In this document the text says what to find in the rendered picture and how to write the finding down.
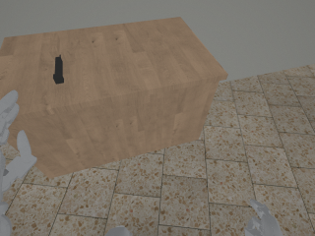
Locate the robot left thigh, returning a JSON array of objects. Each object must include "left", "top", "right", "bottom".
[{"left": 104, "top": 226, "right": 133, "bottom": 236}]

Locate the left robot hand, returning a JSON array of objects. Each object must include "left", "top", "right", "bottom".
[{"left": 0, "top": 89, "right": 37, "bottom": 202}]

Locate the tap lever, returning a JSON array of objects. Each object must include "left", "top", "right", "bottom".
[{"left": 53, "top": 54, "right": 64, "bottom": 85}]

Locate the right robot hand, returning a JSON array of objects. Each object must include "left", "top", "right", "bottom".
[{"left": 244, "top": 199, "right": 283, "bottom": 236}]

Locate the counter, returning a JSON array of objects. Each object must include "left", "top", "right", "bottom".
[{"left": 0, "top": 17, "right": 228, "bottom": 179}]

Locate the left robot forearm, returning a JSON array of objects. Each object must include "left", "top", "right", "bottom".
[{"left": 0, "top": 202, "right": 12, "bottom": 236}]

